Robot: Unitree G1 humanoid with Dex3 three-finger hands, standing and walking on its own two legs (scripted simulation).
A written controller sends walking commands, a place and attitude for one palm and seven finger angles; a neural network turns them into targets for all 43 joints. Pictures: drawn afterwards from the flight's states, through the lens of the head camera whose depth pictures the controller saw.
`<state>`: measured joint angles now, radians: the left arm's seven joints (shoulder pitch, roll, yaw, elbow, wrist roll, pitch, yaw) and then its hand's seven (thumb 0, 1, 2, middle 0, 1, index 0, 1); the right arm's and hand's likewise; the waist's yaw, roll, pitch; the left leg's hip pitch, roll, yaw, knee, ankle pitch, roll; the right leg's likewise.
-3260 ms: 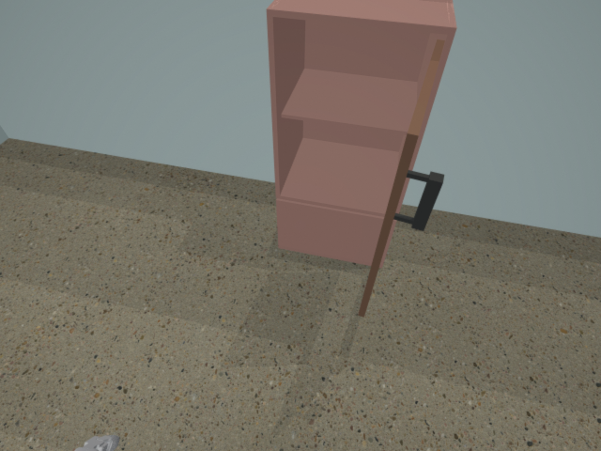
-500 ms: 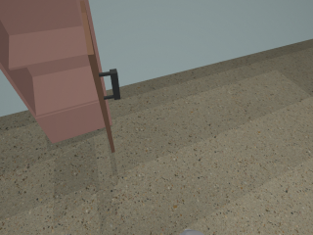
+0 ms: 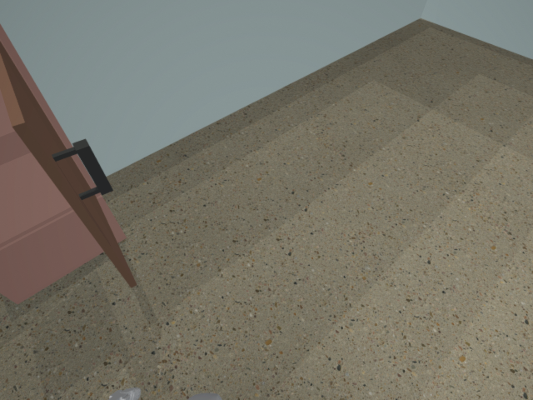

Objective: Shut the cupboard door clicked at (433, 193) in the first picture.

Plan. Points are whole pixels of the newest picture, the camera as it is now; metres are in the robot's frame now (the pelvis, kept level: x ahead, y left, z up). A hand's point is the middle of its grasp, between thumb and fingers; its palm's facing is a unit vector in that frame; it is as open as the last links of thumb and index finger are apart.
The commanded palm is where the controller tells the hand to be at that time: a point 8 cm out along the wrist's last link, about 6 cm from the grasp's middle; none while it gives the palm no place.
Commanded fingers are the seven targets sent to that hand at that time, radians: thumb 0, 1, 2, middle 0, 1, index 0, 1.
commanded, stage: walk around to get in front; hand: left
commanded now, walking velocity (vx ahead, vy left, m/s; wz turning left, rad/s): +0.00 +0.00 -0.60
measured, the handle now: (83, 172) +0.51 +0.41 -0.02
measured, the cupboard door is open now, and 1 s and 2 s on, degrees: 82 82 82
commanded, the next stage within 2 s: none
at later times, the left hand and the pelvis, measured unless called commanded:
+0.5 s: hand out of the picture +0.13 +0.15 -0.16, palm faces -0.25 -0.94 -0.24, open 7.4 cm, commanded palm none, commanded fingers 0.00 0.90 0.90 -0.20 -0.30 -0.20 -0.30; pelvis +0.00 -0.02 -0.01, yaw -18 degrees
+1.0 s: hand (204, 340) +0.25 +0.14 -0.19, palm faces -0.44 -0.88 -0.17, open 7.4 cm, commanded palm none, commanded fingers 0.00 0.90 0.90 -0.20 -0.30 -0.20 -0.30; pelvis +0.18 -0.04 -0.01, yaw -34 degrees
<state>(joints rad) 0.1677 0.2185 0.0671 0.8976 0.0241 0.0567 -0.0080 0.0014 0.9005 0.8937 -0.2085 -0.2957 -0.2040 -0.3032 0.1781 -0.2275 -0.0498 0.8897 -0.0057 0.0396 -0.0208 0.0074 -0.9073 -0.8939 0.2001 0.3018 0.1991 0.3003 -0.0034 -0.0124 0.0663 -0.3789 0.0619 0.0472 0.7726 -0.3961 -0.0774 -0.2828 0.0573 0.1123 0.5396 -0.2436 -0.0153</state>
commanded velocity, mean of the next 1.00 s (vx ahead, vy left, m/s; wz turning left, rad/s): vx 0.26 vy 0.00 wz -0.51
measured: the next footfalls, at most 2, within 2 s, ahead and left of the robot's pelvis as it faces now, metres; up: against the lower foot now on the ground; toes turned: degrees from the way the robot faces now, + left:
left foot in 0.04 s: +0.06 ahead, +0.13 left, +0.00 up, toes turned +2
right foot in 0.44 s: -0.01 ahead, -0.12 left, +0.00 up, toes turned -24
